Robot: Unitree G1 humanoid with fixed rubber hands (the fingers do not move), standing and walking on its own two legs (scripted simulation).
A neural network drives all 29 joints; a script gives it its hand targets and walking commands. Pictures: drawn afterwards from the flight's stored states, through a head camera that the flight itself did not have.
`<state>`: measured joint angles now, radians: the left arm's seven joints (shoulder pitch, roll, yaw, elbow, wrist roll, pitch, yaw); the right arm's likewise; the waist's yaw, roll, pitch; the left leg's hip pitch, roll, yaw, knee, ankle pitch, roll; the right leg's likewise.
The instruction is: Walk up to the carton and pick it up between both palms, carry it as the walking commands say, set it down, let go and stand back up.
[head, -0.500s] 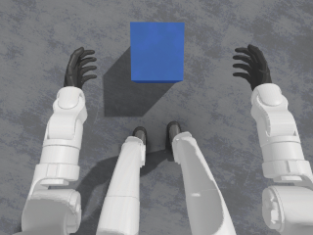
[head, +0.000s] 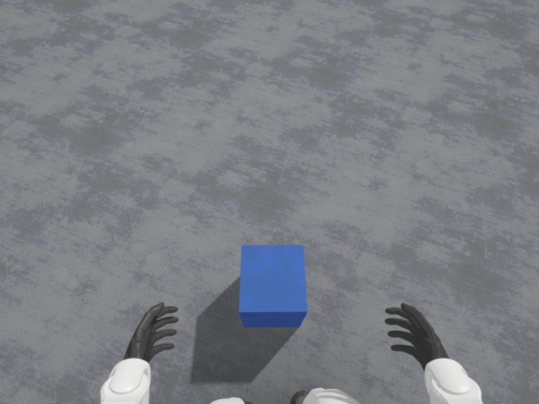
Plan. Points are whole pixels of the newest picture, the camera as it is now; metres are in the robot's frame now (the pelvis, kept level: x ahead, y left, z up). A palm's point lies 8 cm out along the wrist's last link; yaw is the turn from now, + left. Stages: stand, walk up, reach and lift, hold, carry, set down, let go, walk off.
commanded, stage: let go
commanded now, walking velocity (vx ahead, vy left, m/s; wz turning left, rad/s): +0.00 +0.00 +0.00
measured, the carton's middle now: (272, 288) +0.45 -0.01 -0.64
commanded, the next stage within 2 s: stand in 0.48 s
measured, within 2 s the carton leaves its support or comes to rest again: neither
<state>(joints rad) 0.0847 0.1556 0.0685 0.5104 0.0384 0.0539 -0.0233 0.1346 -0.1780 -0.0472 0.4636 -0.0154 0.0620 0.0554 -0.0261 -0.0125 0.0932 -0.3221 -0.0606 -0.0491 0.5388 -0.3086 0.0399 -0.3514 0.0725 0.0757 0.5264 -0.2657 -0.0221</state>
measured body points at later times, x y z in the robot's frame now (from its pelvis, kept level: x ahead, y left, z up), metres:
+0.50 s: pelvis +0.01 +0.01 +0.00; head +0.02 +0.01 +0.45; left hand +0.17 +0.23 -0.09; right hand +0.17 -0.22 -0.08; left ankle -0.03 +0.09 -0.73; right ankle +0.00 -0.10 -0.73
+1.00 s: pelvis +0.00 +0.00 +0.01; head -0.07 +0.00 +0.45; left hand +0.06 +0.29 -0.11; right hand +0.08 -0.28 -0.11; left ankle -0.03 +0.09 -0.73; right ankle +0.00 -0.10 -0.73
